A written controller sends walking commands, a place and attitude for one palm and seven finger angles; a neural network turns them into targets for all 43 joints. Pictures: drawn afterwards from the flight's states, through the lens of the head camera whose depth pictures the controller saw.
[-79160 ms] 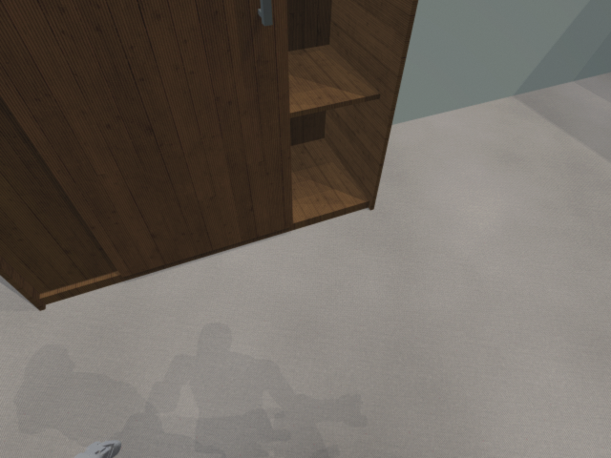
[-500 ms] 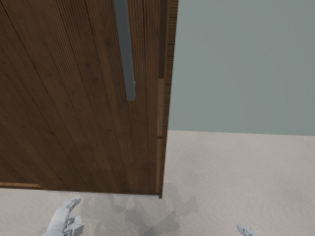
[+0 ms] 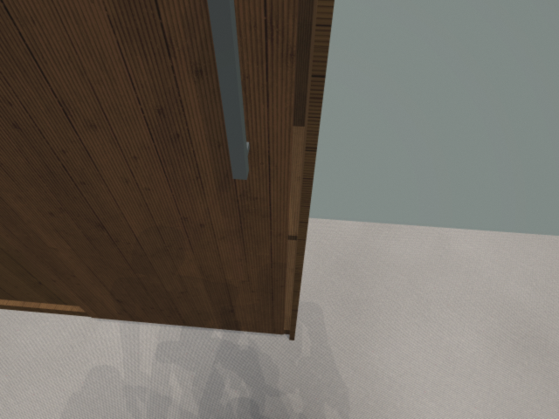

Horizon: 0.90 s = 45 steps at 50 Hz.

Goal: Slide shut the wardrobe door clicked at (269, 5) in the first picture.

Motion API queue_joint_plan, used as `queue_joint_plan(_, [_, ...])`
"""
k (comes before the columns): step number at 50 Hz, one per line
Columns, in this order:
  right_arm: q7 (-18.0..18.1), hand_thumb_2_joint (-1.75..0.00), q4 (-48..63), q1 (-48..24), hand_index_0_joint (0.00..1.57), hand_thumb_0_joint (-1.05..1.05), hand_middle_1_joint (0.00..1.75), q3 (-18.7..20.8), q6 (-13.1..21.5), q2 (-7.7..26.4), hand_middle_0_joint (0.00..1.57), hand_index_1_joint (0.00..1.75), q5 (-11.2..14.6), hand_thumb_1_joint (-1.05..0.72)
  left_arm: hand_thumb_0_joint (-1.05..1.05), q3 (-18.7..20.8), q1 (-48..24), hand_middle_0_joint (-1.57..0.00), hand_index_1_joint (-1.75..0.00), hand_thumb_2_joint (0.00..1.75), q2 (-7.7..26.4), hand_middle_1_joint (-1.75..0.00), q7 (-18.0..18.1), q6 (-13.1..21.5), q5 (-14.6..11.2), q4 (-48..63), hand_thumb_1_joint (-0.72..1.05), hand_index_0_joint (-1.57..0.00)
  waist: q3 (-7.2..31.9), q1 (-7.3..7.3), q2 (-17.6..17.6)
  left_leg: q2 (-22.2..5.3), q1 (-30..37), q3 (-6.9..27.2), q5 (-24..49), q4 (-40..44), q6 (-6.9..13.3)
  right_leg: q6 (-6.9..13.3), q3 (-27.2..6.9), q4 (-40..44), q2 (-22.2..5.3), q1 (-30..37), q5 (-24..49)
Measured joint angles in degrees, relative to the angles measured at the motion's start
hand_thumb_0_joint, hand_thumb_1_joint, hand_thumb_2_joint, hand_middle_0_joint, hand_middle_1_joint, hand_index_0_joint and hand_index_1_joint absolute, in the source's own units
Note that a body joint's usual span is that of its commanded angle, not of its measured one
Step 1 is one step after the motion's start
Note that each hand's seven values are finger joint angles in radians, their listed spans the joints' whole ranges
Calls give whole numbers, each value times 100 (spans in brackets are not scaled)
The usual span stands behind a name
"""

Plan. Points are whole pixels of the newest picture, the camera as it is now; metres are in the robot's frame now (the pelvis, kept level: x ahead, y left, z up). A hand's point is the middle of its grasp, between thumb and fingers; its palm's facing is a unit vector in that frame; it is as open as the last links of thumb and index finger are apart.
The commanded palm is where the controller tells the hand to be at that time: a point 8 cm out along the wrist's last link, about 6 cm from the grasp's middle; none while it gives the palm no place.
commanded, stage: let the arm hang, fingers relaxed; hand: left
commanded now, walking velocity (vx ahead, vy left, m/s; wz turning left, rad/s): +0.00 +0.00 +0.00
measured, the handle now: (233, 72) +0.45 +0.10 +0.26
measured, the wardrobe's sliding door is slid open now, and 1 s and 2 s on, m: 0.02 0.02 0.02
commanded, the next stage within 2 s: look to check the result in 0.40 s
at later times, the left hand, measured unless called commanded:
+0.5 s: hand out of the picture +0.01 +0.15 -0.18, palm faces +0.05 -0.98 -0.19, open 7.3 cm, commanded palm none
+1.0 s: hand out of the picture +0.01 +0.13 -0.18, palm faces +0.05 -0.98 -0.17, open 7.4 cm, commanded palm none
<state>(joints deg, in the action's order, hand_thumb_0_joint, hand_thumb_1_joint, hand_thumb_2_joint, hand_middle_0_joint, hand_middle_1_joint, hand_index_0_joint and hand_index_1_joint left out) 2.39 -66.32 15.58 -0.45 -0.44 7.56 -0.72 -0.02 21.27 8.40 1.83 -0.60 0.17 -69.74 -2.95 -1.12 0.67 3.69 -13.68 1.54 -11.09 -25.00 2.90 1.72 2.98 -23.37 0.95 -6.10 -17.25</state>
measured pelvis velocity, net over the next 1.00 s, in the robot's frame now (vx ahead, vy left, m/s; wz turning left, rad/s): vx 0.03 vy -0.03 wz -0.01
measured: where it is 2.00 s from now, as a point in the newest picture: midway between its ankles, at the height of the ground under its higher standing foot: outside the picture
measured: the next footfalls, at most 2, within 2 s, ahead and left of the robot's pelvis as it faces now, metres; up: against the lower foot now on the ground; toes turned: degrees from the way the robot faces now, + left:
none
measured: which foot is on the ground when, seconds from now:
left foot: down 0.00-1.00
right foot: down 0.00-1.00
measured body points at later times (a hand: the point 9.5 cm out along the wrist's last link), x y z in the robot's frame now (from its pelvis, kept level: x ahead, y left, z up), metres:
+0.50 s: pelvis +0.02 -0.02 +0.00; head +0.04 -0.02 +0.45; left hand +0.00 +0.20 -0.16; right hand +0.00 -0.23 -0.17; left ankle +0.02 +0.09 -0.74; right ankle -0.05 -0.10 -0.74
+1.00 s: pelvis +0.03 -0.03 +0.00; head +0.05 -0.03 +0.45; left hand +0.00 +0.18 -0.16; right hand +0.02 -0.25 -0.17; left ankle +0.02 +0.09 -0.74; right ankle -0.05 -0.10 -0.74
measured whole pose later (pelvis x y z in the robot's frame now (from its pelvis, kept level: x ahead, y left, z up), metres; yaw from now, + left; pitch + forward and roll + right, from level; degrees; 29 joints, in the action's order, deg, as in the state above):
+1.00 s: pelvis +0.03 -0.03 +0.00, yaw -1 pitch +0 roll +1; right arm 2.9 -66.9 14.5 -0.1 0.3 7.8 -0.8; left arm 0.4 16.9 6.5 2.5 0.6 0.0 -67.3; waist -2.5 -0.5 -0.6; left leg 2.2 -10.4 1.4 -14.0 -24.7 0.8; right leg 3.7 2.4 -22.0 2.5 -2.6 -19.3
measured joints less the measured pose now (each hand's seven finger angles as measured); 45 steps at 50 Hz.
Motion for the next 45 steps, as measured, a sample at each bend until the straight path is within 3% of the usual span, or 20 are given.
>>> queue_joint_plan(12, [23,-90,-65,23,20,1,30,16,94,-18,20,30,-26,-93,0,0,-495,-20,-30,90,-291,-29,24,114,5,217,91,-20,180,79,-94,-13,134,-45,-95,29,-43,39,-54,-32,7,90,-108])
queue_joint_plan(26, [30,-90,-68,24,19,1,30,23,94,-31,20,30,-24,-92,0,78,-499,-20,-30,90,-70,-29,57,120,-16,263,91,-20,118,92,-84,-72,240,-34,-191,40,-125,115,-59,44,71,220,-162])
queue_joint_plan(45, [48,-90,-52,-104,19,1,30,40,81,24,20,30,-10,-92,0,49,-419,-20,-30,90,-183,-29,61,110,-19,224,90,-20,34,59,-125,-138,310,-21,-271,36,-200,183,-60,123,141,323,-192])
